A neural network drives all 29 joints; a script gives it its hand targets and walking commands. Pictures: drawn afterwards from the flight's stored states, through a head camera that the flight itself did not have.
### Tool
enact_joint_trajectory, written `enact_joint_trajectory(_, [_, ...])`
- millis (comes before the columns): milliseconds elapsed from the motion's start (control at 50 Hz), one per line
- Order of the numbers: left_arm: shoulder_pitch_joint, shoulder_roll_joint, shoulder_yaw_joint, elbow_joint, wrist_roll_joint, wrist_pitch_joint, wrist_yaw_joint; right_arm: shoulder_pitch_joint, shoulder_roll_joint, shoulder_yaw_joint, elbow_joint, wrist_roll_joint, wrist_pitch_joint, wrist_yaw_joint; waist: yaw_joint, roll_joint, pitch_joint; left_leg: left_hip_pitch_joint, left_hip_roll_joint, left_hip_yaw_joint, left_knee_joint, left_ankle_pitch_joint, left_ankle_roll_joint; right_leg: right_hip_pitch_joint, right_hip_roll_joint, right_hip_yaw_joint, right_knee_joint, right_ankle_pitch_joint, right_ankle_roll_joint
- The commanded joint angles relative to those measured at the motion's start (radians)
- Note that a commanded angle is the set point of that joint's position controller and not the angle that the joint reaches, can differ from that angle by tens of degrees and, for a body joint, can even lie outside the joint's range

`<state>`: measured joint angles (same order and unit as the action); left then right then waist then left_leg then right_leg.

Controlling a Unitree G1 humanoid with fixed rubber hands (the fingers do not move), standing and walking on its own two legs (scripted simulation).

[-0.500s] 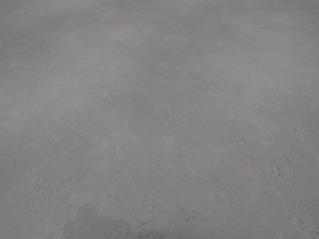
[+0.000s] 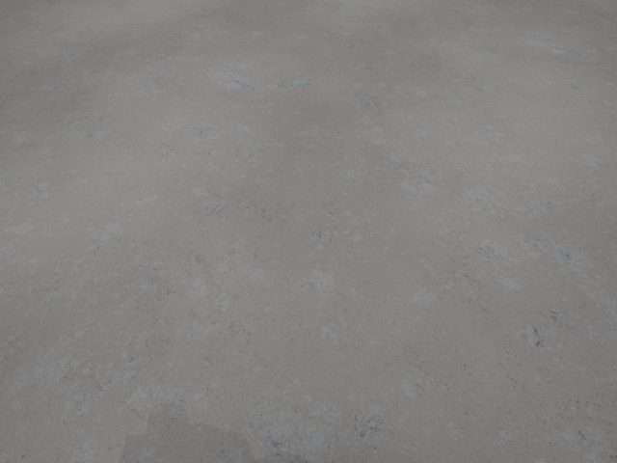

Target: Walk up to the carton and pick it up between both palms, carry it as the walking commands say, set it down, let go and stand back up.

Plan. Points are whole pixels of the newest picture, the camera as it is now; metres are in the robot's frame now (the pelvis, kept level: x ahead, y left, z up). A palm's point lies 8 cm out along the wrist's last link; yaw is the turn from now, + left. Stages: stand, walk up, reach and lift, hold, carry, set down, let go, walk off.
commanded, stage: stand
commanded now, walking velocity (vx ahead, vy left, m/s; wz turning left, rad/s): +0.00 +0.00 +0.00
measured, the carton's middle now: out of the picture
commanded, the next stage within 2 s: walk up in 1.02 s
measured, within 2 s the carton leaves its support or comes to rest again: neither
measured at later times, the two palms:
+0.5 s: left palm out of the picture -0.03 +0.19 -0.15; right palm out of the picture -0.02 -0.20 -0.15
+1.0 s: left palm out of the picture -0.03 +0.19 -0.15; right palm out of the picture -0.03 -0.20 -0.15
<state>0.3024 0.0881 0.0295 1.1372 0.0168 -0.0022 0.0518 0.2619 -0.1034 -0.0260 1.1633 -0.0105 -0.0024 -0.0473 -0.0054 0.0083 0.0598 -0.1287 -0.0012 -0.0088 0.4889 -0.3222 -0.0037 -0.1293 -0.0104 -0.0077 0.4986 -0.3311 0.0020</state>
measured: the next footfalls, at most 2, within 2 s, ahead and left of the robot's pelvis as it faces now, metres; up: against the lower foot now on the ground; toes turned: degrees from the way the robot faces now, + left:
right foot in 1.98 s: +0.03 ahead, -0.08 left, +0.00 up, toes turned +19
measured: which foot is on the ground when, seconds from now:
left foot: down 0.00-1.00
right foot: down 0.00-1.00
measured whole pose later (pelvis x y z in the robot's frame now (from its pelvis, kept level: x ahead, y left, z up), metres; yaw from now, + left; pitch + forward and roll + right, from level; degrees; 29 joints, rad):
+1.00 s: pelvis +0.00 -0.01 +0.00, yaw +0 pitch -3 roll +0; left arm 0.30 0.07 0.02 1.17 0.01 -0.01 0.05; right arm 0.28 -0.09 -0.02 1.21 -0.01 0.00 -0.05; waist 0.00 0.01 0.06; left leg -0.11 0.01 -0.01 0.45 -0.30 -0.02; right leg -0.11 0.00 -0.02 0.46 -0.31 -0.01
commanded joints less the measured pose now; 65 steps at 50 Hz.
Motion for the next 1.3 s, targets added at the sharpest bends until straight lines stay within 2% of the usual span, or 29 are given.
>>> enact_joint_trajectory(0, [0.072,0.104,0.016,-0.015,0.002,-0.009,0.005,0.044,-0.092,-0.01,-0.014,-0.007,-0.008,-0.006,0.007,-0.001,0.027,-0.026,0.073,-0.063,-0.08,0.371,0.045,-0.021,-0.074,0.064,-0.078,0.38,-0.038])
enact_joint_trajectory(40, [0.073,0.083,0.007,-0.002,0.0,-0.009,0.008,0.083,-0.08,-0.007,0.006,0.002,-0.002,-0.008,-0.011,-0.031,0.059,-0.023,0.074,-0.059,-0.08,0.365,0.042,-0.046,-0.076,0.056,-0.085,0.393,-0.031])
enact_joint_trajectory(80, [0.083,0.074,0.003,-0.004,0.001,-0.009,0.006,0.065,-0.087,-0.01,0.008,-0.006,-0.001,-0.009,0.008,-0.021,0.038,-0.033,0.077,-0.063,-0.077,0.352,0.05,-0.022,-0.072,0.063,-0.092,0.364,-0.036])
enact_joint_trajectory(140, [0.077,0.073,0.005,0.009,-0.002,-0.003,0.007,0.086,-0.056,0.001,0.015,-0.001,-0.002,-0.003,-0.004,-0.047,0.036,-0.011,0.073,-0.061,-0.094,0.301,0.044,-0.037,-0.076,0.06,-0.097,0.348,-0.038])
enact_joint_trajectory(180, [0.08,0.072,0.007,0.016,-0.002,-0.005,0.006,0.074,-0.066,-0.001,0.015,-0.004,-0.005,-0.009,0.0,0.022,0.044,-0.034,0.07,-0.057,-0.089,0.33,0.04,-0.022,-0.073,0.065,-0.102,0.339,-0.036])
enact_joint_trajectory(240, [0.083,0.066,0.006,0.021,-0.006,-0.014,0.007,0.061,-0.062,-0.002,0.007,0.0,-0.007,-0.008,0.005,-0.056,0.032,-0.021,0.074,-0.065,-0.094,0.333,0.045,-0.013,-0.069,0.054,-0.098,0.361,-0.032])
enact_joint_trajectory(340, [0.083,0.063,0.004,0.015,0.003,-0.01,0.007,0.091,-0.07,-0.003,0.037,0.0,0.0,-0.013,0.01,0.003,0.045,-0.026,0.07,-0.052,-0.091,0.333,0.04,-0.018,-0.082,0.059,-0.105,0.377,-0.039])
enact_joint_trajectory(380, [0.058,0.064,0.002,0.019,-0.002,-0.013,0.01,0.072,-0.085,-0.011,0.021,-0.003,-0.005,-0.012,-0.001,-0.048,0.049,-0.027,0.077,-0.062,-0.094,0.357,0.049,-0.024,-0.072,0.053,-0.102,0.36,-0.039])
enact_joint_trajectory(440, [0.094,0.074,0.005,0.032,-0.007,-0.01,0.009,0.088,-0.038,0.005,0.027,-0.004,0.0,-0.01,0.007,0.016,0.072,-0.028,0.076,-0.06,-0.097,0.358,0.038,-0.038,-0.07,0.058,-0.112,0.334,-0.036])
enact_joint_trajectory(500, [0.072,0.075,0.002,0.035,0.002,-0.009,0.007,0.101,-0.069,-0.002,0.033,-0.006,0.003,-0.013,-0.006,-0.017,0.054,-0.008,0.08,-0.063,-0.112,0.331,0.035,-0.038,-0.066,0.05,-0.112,0.325,-0.034])
enact_joint_trajectory(740, [0.097,0.066,0.0,0.03,-0.009,-0.016,0.009,0.085,-0.085,-0.005,0.035,-0.001,-0.002,-0.01,0.01,-0.002,0.074,-0.038,0.075,-0.053,-0.11,0.339,0.035,-0.028,-0.074,0.049,-0.113,0.343,-0.036])
enact_joint_trajectory(840, [0.098,0.057,-0.005,0.031,-0.003,-0.015,0.008,0.117,-0.063,-0.005,0.043,0.0,0.001,-0.006,-0.005,-0.041,0.054,-0.008,0.079,-0.06,-0.119,0.312,0.03,-0.045,-0.076,0.053,-0.11,0.318,-0.038])
enact_joint_trajectory(940, [0.127,0.061,0.001,0.041,-0.002,-0.012,0.003,0.085,-0.032,0.003,0.025,-0.003,-0.005,-0.005,0.013,0.014,0.047,-0.032,0.077,-0.058,-0.105,0.312,0.03,-0.013,-0.075,0.055,-0.129,0.329,-0.036])
enact_joint_trajectory(960, [0.094,0.051,-0.004,0.031,-0.003,-0.017,0.007,0.111,-0.064,-0.003,0.039,-0.001,-0.007,-0.007,-0.007,-0.004,0.053,-0.027,0.073,-0.052,-0.116,0.306,0.029,-0.018,-0.081,0.058,-0.117,0.337,-0.039])
enact_joint_trajectory(980, [0.1,0.081,-0.002,0.031,-0.003,-0.016,0.008,0.114,-0.074,-0.005,0.038,0.0,-0.006,-0.004,0.006,-0.009,0.047,-0.036,0.077,-0.064,-0.118,0.319,0.036,-0.014,-0.081,0.057,-0.109,0.325,-0.042])
enact_joint_trajectory(1000, [0.084,0.067,-0.001,0.022,-0.006,-0.015,0.005,0.103,-0.046,0.002,0.028,-0.002,-0.004,-0.005,-0.009,-0.022,0.054,-0.017,0.074,-0.062,-0.116,0.32,0.036,-0.037,-0.077,0.057,-0.118,0.323,-0.035])
enact_joint_trajectory(1020, [0.102,0.065,-0.005,0.025,-0.007,-0.014,0.005,0.089,-0.072,-0.003,0.03,-0.009,-0.003,-0.005,0.012,0.002,0.044,-0.013,0.078,-0.061,-0.11,0.333,0.037,-0.038,-0.072,0.041,-0.121,0.325,-0.028])
enact_joint_trajectory(1040, [0.096,0.079,-0.003,0.026,-0.006,-0.015,0.007,0.082,-0.067,-0.004,0.022,-0.003,-0.008,-0.003,0.001,-0.031,0.05,-0.016,0.082,-0.061,-0.108,0.343,0.039,-0.031,-0.077,0.046,-0.124,0.335,-0.036])
enact_joint_trajectory(1060, [0.127,0.076,-0.002,0.036,-0.006,-0.016,0.004,0.081,-0.048,0.001,0.026,-0.004,-0.005,-0.002,0.015,-0.011,0.041,-0.003,0.082,-0.057,-0.107,0.348,0.029,-0.023,-0.071,0.04,-0.12,0.327,-0.034])
enact_joint_trajectory(1080, [0.091,0.078,-0.002,0.027,-0.001,-0.017,0.008,0.093,-0.055,-0.005,0.027,0.002,-0.006,-0.004,-0.008,-0.017,0.055,-0.029,0.077,-0.05,-0.104,0.33,0.029,-0.015,-0.083,0.06,-0.12,0.373,-0.036])
enact_joint_trajectory(1100, [0.104,0.065,-0.003,0.025,-0.008,-0.016,0.003,0.103,-0.057,-0.001,0.037,-0.012,-0.002,-0.011,0.015,-0.018,0.058,-0.04,0.079,-0.053,-0.108,0.344,0.025,-0.005,-0.076,0.054,-0.119,0.364,-0.036])
enact_joint_trajectory(1120, [0.107,0.055,-0.005,0.023,0.0,-0.02,0.007,0.1,-0.061,-0.006,0.04,0.0,0.0,-0.011,0.005,0.012,0.066,-0.023,0.081,-0.052,-0.105,0.321,0.022,-0.035,-0.085,0.053,-0.124,0.351,-0.04])
enact_joint_trajectory(1140, [0.114,0.075,-0.002,0.029,-0.007,-0.018,0.005,0.111,-0.052,-0.003,0.041,0.0,0.002,-0.008,0.007,-0.022,0.069,-0.041,0.072,-0.051,-0.11,0.32,0.019,-0.011,-0.074,0.045,-0.126,0.366,-0.03])
enact_joint_trajectory(1180, [0.121,0.085,0.004,0.027,-0.005,-0.017,0.007,0.124,-0.046,0.001,0.042,-0.003,0.001,-0.008,-0.003,-0.001,0.057,-0.002,0.075,-0.044,-0.101,0.304,0.024,-0.039,-0.075,0.054,-0.13,0.399,-0.034])
enact_joint_trajectory(1200, [0.172,0.077,-0.017,0.074,-0.013,-0.011,0.0,0.191,-0.051,-0.001,0.055,-0.004,-0.003,-0.009,-0.015,-0.004,0.028,-0.129,0.06,-0.021,-0.073,0.172,0.003,-0.005,-0.119,0.082,-0.117,0.217,-0.017])
enact_joint_trajectory(1220, [0.066,0.21,0.019,-0.005,-0.015,-0.012,0.014,0.04,-0.113,-0.019,-0.024,-0.009,0.003,-0.001,-0.001,-0.027,0.128,-0.302,0.067,-0.04,0.053,0.305,-0.004,0.009,-0.13,0.03,-0.031,0.278,-0.017])
enact_joint_trajectory(1240, [0.083,0.211,0.023,-0.016,-0.026,-0.015,0.026,0.003,-0.125,-0.028,-0.047,-0.01,-0.002,0.003,0.012,-0.048,0.047,-0.335,0.049,-0.03,0.14,0.307,0.004,0.036,-0.163,0.043,-0.014,0.305,-0.032])
enact_joint_trajectory(1260, [0.126,0.2,0.027,-0.016,-0.019,-0.01,0.033,0.003,-0.107,-0.017,-0.069,0.004,0.001,0.002,0.018,-0.112,0.024,-0.348,0.016,-0.007,0.278,0.205,0.004,-0.011,-0.242,0.117,-0.055,0.307,-0.087])
enact_joint_trajectory(1280, [0.129,0.223,0.036,-0.033,-0.019,-0.008,0.04,-0.001,-0.089,-0.009,-0.085,-0.001,0.004,0.002,0.021,-0.218,0.013,-0.375,-0.005,0.05,0.45,-0.084,-0.004,-0.059,-0.339,0.183,-0.099,0.368,-0.158])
